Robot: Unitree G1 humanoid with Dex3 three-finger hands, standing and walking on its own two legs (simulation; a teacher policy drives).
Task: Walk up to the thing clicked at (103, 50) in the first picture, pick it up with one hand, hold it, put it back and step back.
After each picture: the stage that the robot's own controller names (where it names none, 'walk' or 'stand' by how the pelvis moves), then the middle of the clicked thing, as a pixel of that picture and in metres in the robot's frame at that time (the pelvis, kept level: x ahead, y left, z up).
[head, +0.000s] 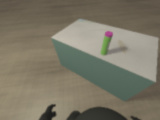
stand; (106, 44) +0.71 -0.11 +0.00
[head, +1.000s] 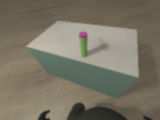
walk; (83, 45) +0.61 +0.13 +0.03
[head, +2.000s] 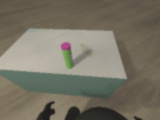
walk; (68, 57) +0.47 +0.21 +0.03
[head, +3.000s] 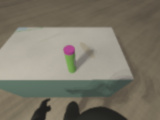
stand; (71, 61) +0.41 +0.16 +0.03
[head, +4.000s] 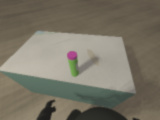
stand; (73, 65) +0.41 +0.17 +0.01
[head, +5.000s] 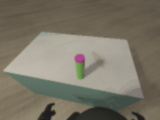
stand; (80, 68) +0.39 +0.11 +0.00
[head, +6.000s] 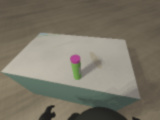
stand; (76, 68) +0.39 +0.14 +0.00
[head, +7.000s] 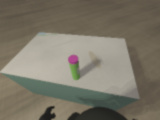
stand; (75, 69) +0.38 +0.15 +0.00
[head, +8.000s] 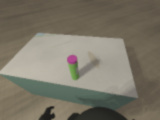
stand; (74, 69) +0.38 +0.16 +0.00
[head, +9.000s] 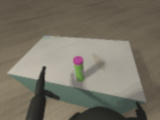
rise first; (79, 70) +0.37 +0.14 +0.00
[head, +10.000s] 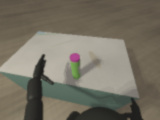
go down; (75, 67) +0.39 +0.14 +0.01
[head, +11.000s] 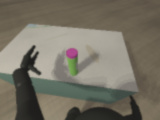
go down; (73, 63) +0.40 +0.14 +0.03
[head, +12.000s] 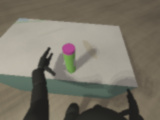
close in; (70, 60) +0.40 +0.14 +0.06
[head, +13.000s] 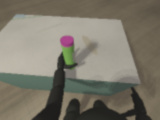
close; (69, 55) +0.42 +0.14 +0.08
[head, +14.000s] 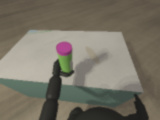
lift; (66, 62) +0.33 +0.16 +0.16
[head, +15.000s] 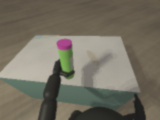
lift; (67, 61) +0.32 +0.16 +0.18
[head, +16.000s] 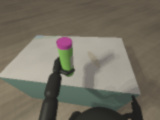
hold; (67, 60) +0.32 +0.16 +0.19
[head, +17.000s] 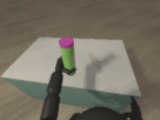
hold; (69, 59) +0.33 +0.15 +0.19
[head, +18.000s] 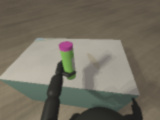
crouch; (68, 62) +0.33 +0.15 +0.16
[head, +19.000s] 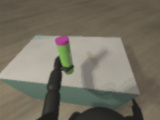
crouch; (66, 57) +0.36 +0.18 +0.16
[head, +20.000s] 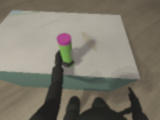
lower; (67, 53) +0.42 +0.15 +0.08
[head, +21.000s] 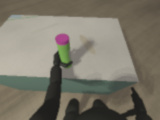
lower; (65, 54) +0.43 +0.16 +0.08
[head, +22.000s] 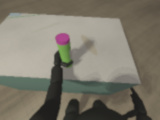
lower; (65, 53) +0.43 +0.16 +0.08
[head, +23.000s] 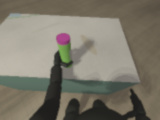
lower; (66, 53) +0.43 +0.16 +0.08
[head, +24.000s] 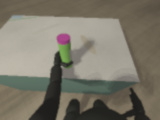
loosen; (66, 53) +0.43 +0.16 +0.08
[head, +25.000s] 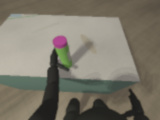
withdraw; (64, 55) +0.42 +0.16 +0.08
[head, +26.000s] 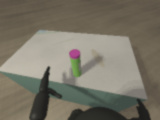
sink last; (76, 65) +0.39 +0.15 +0.05
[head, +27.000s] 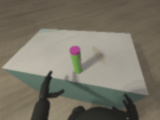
stand; (76, 61) +0.41 +0.15 +0.05
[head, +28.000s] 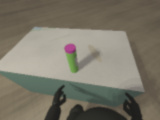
stand; (72, 60) +0.41 +0.16 +0.07
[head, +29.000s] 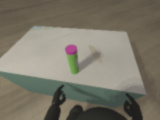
stand; (73, 61) +0.40 +0.16 +0.07
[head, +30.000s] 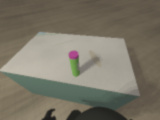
stand; (75, 65) +0.41 +0.16 +0.01
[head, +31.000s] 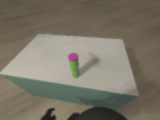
stand; (74, 67) +0.41 +0.16 +0.00
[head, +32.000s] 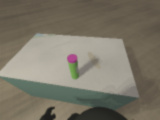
stand; (73, 68) +0.39 +0.16 +0.00
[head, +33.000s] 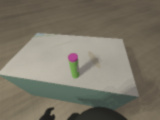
walk; (74, 67) +0.40 +0.16 +0.00
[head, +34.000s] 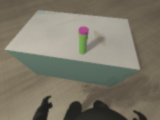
walk; (83, 42) +0.58 +0.11 +0.01
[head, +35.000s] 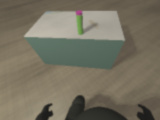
walk; (80, 23) +0.92 +0.22 +0.03
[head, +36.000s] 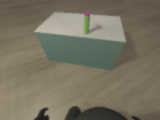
stand; (86, 24) +1.04 +0.13 +0.02
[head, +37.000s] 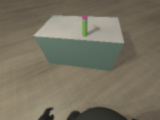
stand; (84, 26) +1.02 +0.14 +0.00
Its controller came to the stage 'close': yes
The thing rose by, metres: 0.21
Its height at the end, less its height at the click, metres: +0.00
